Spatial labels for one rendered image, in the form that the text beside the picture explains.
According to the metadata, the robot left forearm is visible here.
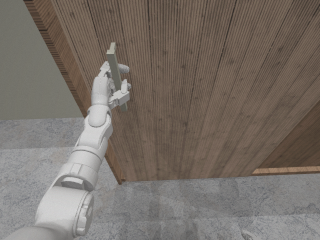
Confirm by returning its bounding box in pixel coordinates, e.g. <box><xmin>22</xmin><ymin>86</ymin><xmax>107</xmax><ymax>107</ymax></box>
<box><xmin>34</xmin><ymin>104</ymin><xmax>113</xmax><ymax>224</ymax></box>

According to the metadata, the robot left hand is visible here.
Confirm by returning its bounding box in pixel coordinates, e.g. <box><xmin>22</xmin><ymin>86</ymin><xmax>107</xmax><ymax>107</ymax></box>
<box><xmin>91</xmin><ymin>61</ymin><xmax>132</xmax><ymax>110</ymax></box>

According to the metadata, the left robot upper arm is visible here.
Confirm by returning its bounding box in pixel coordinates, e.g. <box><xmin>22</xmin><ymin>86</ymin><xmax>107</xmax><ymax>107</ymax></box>
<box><xmin>3</xmin><ymin>186</ymin><xmax>95</xmax><ymax>240</ymax></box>

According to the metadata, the wardrobe door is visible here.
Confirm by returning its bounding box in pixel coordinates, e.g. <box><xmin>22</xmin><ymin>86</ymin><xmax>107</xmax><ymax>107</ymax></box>
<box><xmin>50</xmin><ymin>0</ymin><xmax>320</xmax><ymax>182</ymax></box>
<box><xmin>257</xmin><ymin>100</ymin><xmax>320</xmax><ymax>169</ymax></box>

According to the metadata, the handle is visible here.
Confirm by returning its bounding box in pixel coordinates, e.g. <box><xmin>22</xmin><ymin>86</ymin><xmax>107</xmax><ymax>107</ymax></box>
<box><xmin>106</xmin><ymin>42</ymin><xmax>128</xmax><ymax>112</ymax></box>

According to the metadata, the robot right hand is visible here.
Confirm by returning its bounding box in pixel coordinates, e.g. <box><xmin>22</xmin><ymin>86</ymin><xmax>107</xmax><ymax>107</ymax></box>
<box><xmin>241</xmin><ymin>230</ymin><xmax>261</xmax><ymax>240</ymax></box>

